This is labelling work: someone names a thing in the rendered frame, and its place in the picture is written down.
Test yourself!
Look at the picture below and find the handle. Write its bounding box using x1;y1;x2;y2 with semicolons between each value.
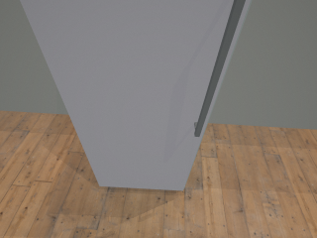
194;0;246;137

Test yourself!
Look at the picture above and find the fridge door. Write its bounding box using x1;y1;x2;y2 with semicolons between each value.
20;0;251;191

